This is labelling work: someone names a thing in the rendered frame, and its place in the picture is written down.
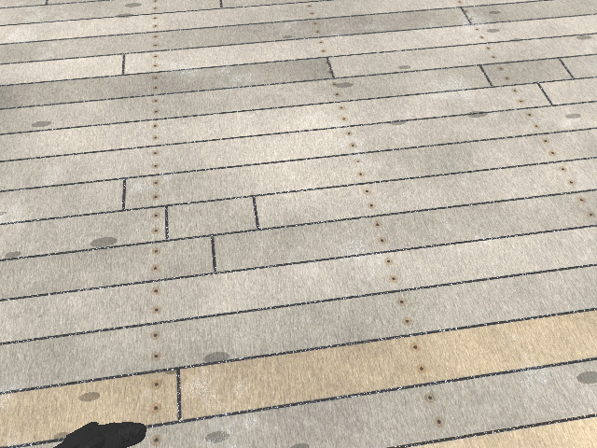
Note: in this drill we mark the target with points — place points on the left robot hand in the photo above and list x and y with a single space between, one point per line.
112 435

